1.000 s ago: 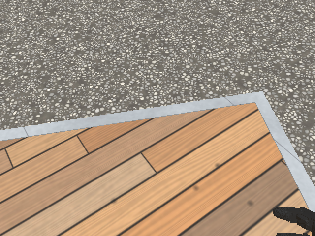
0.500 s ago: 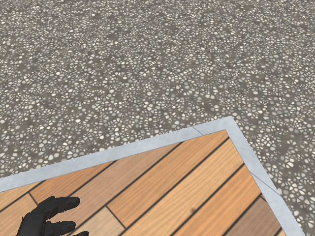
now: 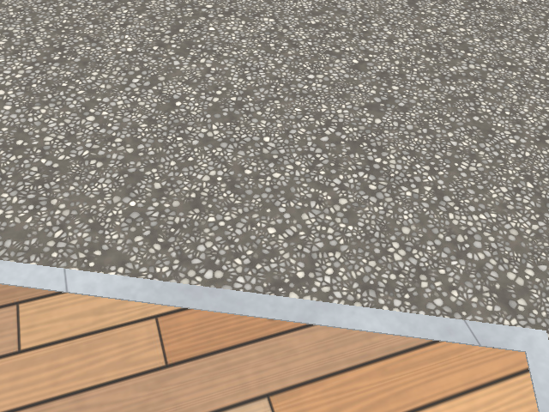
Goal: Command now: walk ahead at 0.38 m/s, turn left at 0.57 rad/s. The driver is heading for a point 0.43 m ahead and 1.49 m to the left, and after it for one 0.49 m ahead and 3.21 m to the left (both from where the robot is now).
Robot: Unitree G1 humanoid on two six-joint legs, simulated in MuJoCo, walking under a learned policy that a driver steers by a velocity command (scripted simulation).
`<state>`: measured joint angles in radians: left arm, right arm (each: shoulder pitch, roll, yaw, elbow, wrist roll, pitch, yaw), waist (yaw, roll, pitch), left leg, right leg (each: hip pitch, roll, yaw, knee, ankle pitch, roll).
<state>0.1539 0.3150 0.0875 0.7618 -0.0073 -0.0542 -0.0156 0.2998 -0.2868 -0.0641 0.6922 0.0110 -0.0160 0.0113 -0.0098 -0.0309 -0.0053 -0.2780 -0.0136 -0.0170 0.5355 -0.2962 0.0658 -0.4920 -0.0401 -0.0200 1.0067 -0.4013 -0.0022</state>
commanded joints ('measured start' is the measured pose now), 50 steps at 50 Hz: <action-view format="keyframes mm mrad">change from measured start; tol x32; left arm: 1 -123 106 26 -95 18 -49 -3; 50 52 125 -10 -61 15 -58 5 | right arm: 1 19 -159 -35 -68 -3 -28 -19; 50 -65 -150 -40 -156 -10 -50 6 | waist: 1 -17 155 17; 16 46 182 -38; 19 79 -245 -303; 37 86 -18 97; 43 -34 327 -243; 50 30 72 -61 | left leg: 1 241 242 -393 -335 7 177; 15 160 191 -376 -178 248 101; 20 -531 29 -167 760 -205 -53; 41 33 -47 134 39 162 80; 44 710 342 -830 -208 -156 352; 50 149 196 -383 -292 324 242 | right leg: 1 -300 -29 71 -52 165 7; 14 39 53 79 -519 328 19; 18 896 -326 615 -617 68 -240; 24 405 -214 279 -813 178 -167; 36 489 -218 -98 -851 504 -142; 41 519 -204 -198 -386 1079 -78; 42 297 -169 -199 -98 852 -38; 43 -157 29 -142 275 -112 21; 50 -121 -76 104 90 89 23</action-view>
